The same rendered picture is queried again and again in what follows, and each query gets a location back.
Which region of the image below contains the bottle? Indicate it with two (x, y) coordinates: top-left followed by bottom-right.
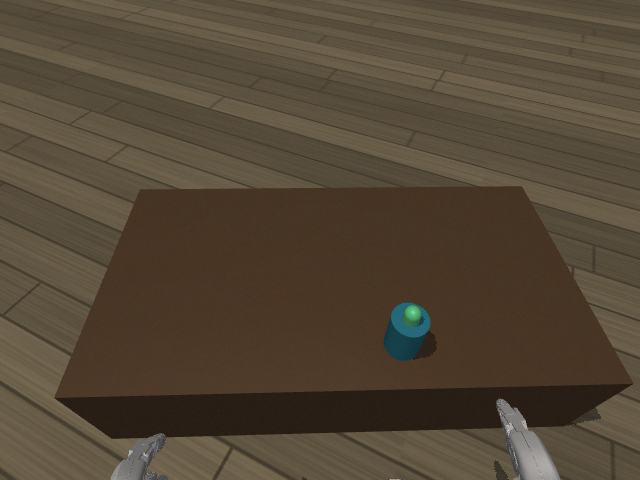
(384, 303), (431, 361)

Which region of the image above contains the right robot hand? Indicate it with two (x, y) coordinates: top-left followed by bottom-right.
(496, 398), (561, 480)

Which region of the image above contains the left robot hand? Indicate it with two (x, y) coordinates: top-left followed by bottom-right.
(110, 433), (168, 480)

